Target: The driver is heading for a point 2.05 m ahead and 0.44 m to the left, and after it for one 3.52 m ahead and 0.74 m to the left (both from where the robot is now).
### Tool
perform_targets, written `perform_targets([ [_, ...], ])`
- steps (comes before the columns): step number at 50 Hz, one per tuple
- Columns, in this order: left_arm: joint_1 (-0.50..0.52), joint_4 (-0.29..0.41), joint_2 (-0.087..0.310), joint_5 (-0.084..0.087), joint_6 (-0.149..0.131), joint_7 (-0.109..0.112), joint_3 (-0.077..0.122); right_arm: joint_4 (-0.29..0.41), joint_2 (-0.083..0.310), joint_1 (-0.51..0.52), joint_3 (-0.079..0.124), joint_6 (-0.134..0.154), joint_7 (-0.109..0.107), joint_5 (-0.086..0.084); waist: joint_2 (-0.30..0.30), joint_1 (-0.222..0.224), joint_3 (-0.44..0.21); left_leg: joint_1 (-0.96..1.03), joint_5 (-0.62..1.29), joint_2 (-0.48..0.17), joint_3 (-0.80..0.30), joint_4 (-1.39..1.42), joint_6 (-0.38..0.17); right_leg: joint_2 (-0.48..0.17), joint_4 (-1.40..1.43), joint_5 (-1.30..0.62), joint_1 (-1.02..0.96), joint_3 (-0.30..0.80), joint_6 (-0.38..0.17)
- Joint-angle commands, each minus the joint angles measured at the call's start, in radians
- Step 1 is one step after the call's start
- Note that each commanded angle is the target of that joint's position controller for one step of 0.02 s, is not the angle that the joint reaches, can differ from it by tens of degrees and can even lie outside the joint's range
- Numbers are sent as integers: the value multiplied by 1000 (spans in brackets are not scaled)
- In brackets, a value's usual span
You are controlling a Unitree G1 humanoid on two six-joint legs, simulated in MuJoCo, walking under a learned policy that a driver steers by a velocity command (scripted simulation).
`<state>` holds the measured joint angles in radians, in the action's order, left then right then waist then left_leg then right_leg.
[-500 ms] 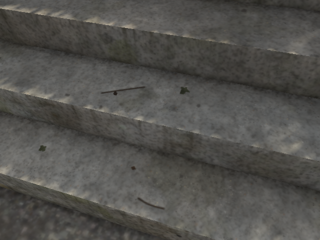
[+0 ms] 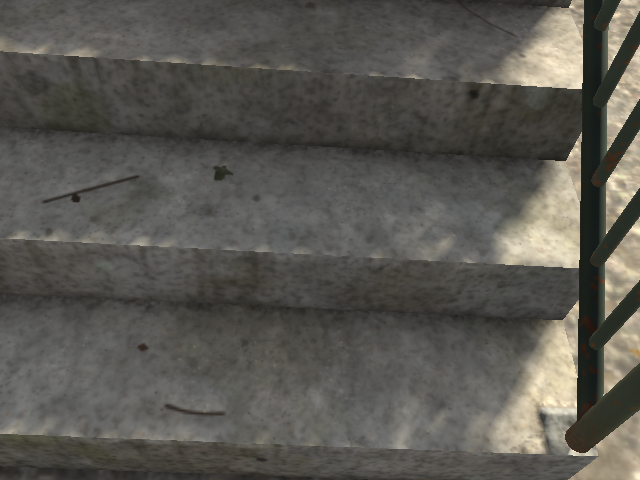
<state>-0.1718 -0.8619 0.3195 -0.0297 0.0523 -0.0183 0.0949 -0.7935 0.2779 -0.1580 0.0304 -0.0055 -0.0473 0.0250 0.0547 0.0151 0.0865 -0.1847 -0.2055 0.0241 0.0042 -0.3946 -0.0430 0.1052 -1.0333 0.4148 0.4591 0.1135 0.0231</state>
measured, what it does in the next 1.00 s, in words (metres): steps on the spot: right foot, then left foot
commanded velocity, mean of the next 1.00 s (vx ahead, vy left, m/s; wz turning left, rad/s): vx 0.17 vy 0.00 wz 0.10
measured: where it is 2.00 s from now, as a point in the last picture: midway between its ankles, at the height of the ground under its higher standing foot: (226, 474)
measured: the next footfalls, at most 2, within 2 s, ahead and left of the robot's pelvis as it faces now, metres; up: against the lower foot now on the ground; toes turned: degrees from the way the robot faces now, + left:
right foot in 0.28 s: +0.00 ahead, -0.12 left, +0.00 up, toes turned -1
left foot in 0.62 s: -0.01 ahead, +0.07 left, +0.00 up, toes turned +0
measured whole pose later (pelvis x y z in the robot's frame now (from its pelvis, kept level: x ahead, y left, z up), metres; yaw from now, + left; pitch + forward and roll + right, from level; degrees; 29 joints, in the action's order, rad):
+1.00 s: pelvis +0.09 -0.01 -0.01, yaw +12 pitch +2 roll +0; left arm 0.01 -0.81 0.27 -0.02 -0.06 -0.01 0.01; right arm -1.01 0.26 -0.40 0.07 0.05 0.00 0.01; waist 0.02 -0.07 0.07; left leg 0.01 -0.35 0.08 -0.20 -0.33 -0.06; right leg 0.01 -0.58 0.18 0.48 -0.01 0.00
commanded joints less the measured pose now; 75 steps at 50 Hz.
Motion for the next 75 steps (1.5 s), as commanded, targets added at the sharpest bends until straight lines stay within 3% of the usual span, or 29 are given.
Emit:
perform_targets([
  [1, -44, 23, 96, 5, 5, -16, 20, 57, 127, 13, 27, 15, 0, -8, -175, -5, -67, 75, 331, -224, -145, 106, -148, -23, -104, -7, 46, -22, 28],
  [10, 18, 13, 40, 24, 5, 13, -26, -19, 162, -46, 36, 11, 24, 1, -248, -43, -111, 132, 496, -261, -137, 32, -174, -45, 365, 68, -182, -106, -13],
  [13, -48, -27, 28, 18, -14, 28, -39, -47, 157, -32, 33, -1, 28, -9, -196, 10, -109, 48, 463, -236, -117, -35, -102, -67, 768, -245, -385, -124, -48],
  [14, -40, -28, 68, 0, -28, 37, -36, -50, 126, -57, 25, 4, 30, -13, -112, -6, -129, -43, 322, -205, -94, -77, -43, -157, 827, -308, -500, -7, -66],
  [15, -13, -5, 135, -12, -41, 43, -36, -12, 64, -57, 8, 9, 34, -17, 87, -31, -153, -202, -42, -106, -13, -174, 22, -382, 812, -527, -579, 252, -121],
  [16, 9, -24, 104, 3, -51, 44, -49, -34, 72, -18, 9, -10, 17, -27, 127, 4, -114, -68, -305, -68, -16, -214, 33, -457, 773, -681, -339, 228, -237],
  [18, 77, -32, 37, 6, -64, 47, -76, -63, 88, -22, 15, -24, 14, -31, 86, -28, -59, -73, -267, -61, -42, -254, 33, -364, 777, -620, -331, 144, -224],
  [23, 48, -84, 34, 12, -66, 65, -92, -132, 56, -67, 3, -20, 26, -20, 77, -27, -119, -24, -189, -38, -18, -183, 60, -284, 735, -640, -404, 43, -179],
  [27, 38, -99, 117, 11, -45, 67, -53, -113, 76, 3, 3, -7, 32, 2, 109, -2, -15, -55, -178, 0, 43, -140, 31, -279, 848, 150, -306, 119, -175],
  [31, 34, -83, 105, 15, -59, 52, -29, -133, 40, -70, -3, 20, 44, 7, 42, -30, 38, -57, -224, -21, 24, -93, -61, -341, 818, 242, -265, 147, -209],
  [32, 85, -60, 84, 14, -66, 47, -30, -156, 41, -135, -1, 29, 45, 4, 2, -66, 36, 30, -228, -29, -18, -20, -95, -309, 748, 194, -196, 92, -189],
  [33, 186, -7, 41, 16, -74, 41, -42, -188, 92, -221, 18, 36, 43, -2, -131, -110, 37, 73, -334, -101, -204, 80, -150, -210, 606, 139, -101, -32, -136],
  [34, 259, 42, 7, 10, -90, 32, -53, -208, 157, -305, 41, 47, 44, -9, -279, -138, 47, 184, -417, -259, -515, 247, -217, -79, 364, 34, 71, -180, -75],
  [35, 270, 55, 39, -8, -102, 28, -48, -214, 199, -324, 54, 54, 47, -1, -299, -137, 85, 270, -282, -344, -662, 278, -258, -44, 236, 123, 247, -144, -69],
  [38, 177, 14, 53, 1, -123, 3, -45, -182, 138, -229, 54, 66, 43, -2, -129, -53, 36, 308, -94, -267, -498, 246, -221, -131, 88, -50, 267, -87, -65],
  [41, 196, 34, 35, -10, -115, 1, -55, -190, 112, -231, 53, 87, 40, -22, -142, -45, 1, 242, 168, -182, -346, 231, -195, -135, 118, -156, 196, -126, -12],
  [47, 287, 131, 17, 9, -126, 2, -79, -177, 146, -233, 73, 72, 42, -13, -169, -69, -46, 129, 550, -135, -290, 113, -134, -78, 421, -234, 10, -168, -5],
  [50, -6, 56, 71, 9, -123, 39, -55, -138, 147, -147, 76, 77, 45, -19, -173, 54, -178, 28, 765, -103, -290, -125, -76, -40, 508, -287, -349, -156, -49],
  [51, -129, 28, 108, -6, -131, 52, -38, -125, 140, -115, 74, 83, 52, -31, -105, 120, -228, -63, 671, -41, -261, -306, -53, -80, 578, -304, -519, -139, -67],
  [52, -262, 19, 166, -35, -140, 68, -22, -90, 60, -102, 50, 91, 53, -36, 25, 163, -311, -223, 247, 33, -223, -565, -41, -318, 653, -138, -696, 100, -105],
  [53, -201, 28, 242, -46, -131, 68, -14, -50, -23, -204, 30, 77, 47, -34, 214, 38, -292, -420, -363, 124, -145, -740, -40, -556, 796, -158, -673, 503, -180],
  [54, -119, 43, 179, -27, -122, 61, -14, -82, 48, -248, 40, 49, 41, 0, 97, -21, -235, -435, -313, 8, -129, -867, -49, -575, 809, 142, -525, 568, -242],
  [55, -38, 72, 73, -11, -123, 50, -38, -83, 84, -192, 46, 41, 54, 19, -7, -24, -124, -445, -227, -33, -111, -867, -47, -505, 844, 258, -395, 445, -233],
  [57, -11, 79, 25, -10, -139, 46, -52, -63, 59, -121, 44, 35, 75, 24, 26, -27, -44, -440, -150, -68, -76, -868, -22, -411, 885, 30, -279, 205, -204],
  [62, -126, 34, 30, -1, -181, 39, -37, 5, 15, -37, 36, 12, 89, 26, 1, -32, -94, -532, -37, -82, -52, -962, 16, -406, 839, -498, -315, -51, -239],
  [67, -139, 32, 36, -9, -174, 34, -27, 86, -4, 93, 29, -2, 106, 27, 28, -18, -71, -574, 37, -108, -36, -753, 30, -405, 822, -505, -333, -184, -203],
  [71, -145, 44, 37, -4, -160, 32, -27, 125, -66, 162, -4, -9, 97, 12, 49, 8, -103, -317, -17, -70, 95, -454, 0, -393, 792, -629, -283, -267, -171],
  [73, -176, 34, 69, 3, -150, 28, -21, 110, -32, 86, 10, 6, 83, 18, 48, -7, -159, -197, -28, -1, 115, -311, -24, -387, 615, -995, -379, -288, -161],
  [75, -132, 48, 77, 46, -130, 24, -22, 30, -22, -166, 28, 48, 77, 29, 43, -127, -260, 60, 205, 57, 145, 25, -49, -316, 273, -1001, -368, -335, -123],
])
Keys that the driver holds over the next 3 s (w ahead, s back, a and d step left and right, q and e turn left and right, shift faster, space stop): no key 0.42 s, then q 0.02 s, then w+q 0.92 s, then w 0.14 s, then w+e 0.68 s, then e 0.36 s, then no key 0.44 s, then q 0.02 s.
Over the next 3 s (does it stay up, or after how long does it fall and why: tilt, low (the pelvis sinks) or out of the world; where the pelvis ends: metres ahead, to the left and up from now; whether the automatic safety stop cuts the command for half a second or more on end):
stays up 0.79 0.21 0.34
